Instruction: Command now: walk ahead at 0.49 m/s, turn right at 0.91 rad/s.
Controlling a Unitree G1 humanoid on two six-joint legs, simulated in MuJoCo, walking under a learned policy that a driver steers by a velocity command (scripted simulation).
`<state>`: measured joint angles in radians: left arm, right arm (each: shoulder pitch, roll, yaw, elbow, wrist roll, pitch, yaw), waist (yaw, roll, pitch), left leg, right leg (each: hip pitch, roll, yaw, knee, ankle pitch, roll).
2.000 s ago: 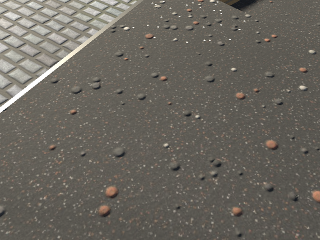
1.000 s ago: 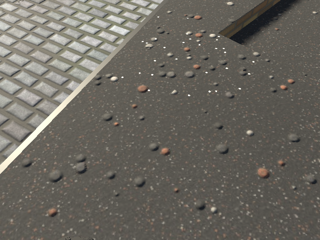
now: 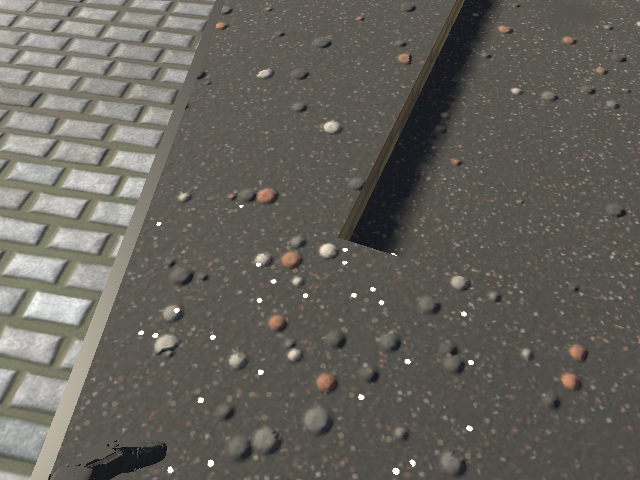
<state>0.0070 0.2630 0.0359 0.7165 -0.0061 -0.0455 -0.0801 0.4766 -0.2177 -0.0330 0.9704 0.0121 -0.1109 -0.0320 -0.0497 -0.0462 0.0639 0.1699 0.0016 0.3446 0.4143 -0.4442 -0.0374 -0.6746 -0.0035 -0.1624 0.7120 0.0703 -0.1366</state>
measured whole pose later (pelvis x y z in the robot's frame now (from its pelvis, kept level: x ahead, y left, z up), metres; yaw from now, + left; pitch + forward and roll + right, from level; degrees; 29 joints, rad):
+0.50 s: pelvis +0.22 +0.04 +0.02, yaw +2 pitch +2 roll -1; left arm 0.11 0.25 0.05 0.75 0.02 0.00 0.04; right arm 0.23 -0.26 -0.06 0.73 0.02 0.02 -0.01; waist -0.01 0.04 0.02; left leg -0.61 0.11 -0.01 0.90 -0.21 -0.08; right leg -0.21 0.06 -0.15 0.39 -0.24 -0.09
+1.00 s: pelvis +0.29 +0.10 +0.02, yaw +27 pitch +4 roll -2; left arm 0.06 0.29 0.07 0.73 0.00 0.00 0.02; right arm 0.15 -0.32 -0.09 0.57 0.01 0.05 -0.04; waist 0.00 -0.01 0.02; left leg -0.36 -0.12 -0.21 0.52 -0.22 0.04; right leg -0.56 0.03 0.12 0.83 -0.30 0.08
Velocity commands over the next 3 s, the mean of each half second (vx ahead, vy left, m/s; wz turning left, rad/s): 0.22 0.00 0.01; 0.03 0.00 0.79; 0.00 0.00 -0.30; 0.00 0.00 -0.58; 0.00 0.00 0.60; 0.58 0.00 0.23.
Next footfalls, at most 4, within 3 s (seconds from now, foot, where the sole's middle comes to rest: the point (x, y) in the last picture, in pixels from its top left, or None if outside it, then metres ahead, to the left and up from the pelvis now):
0.04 right None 0.24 -0.03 -0.75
0.64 left None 0.31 0.20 -0.75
1.12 right None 0.43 0.01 -0.75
1.48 left None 0.31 0.21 -0.75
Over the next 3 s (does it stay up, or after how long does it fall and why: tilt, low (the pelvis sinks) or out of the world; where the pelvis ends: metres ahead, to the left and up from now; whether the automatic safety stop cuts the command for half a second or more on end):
stays up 0.52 0.16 0.01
